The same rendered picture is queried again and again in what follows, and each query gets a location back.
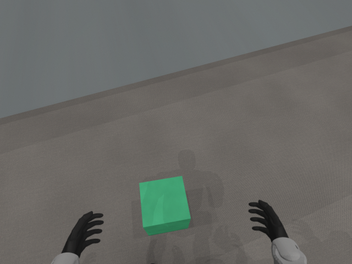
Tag robot left forearm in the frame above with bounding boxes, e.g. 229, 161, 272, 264
51, 252, 80, 264

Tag robot right forearm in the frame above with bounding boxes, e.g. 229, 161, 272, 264
271, 237, 307, 264

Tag carton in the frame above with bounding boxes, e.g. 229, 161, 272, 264
139, 176, 191, 236

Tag robot right hand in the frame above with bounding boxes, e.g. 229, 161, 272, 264
249, 200, 289, 242

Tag robot left hand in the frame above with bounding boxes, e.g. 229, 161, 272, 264
61, 211, 104, 258

